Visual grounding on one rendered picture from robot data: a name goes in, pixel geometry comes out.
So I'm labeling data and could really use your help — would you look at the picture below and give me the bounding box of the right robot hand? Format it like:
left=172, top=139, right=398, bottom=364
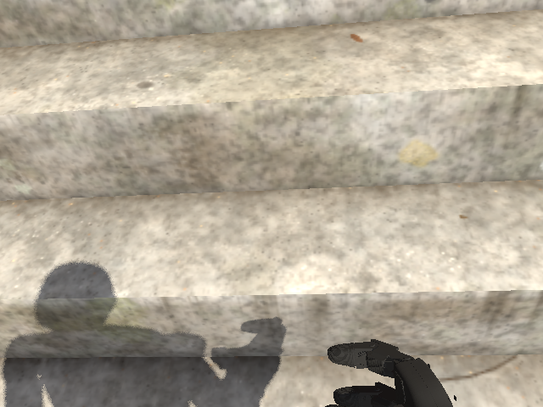
left=325, top=339, right=456, bottom=407

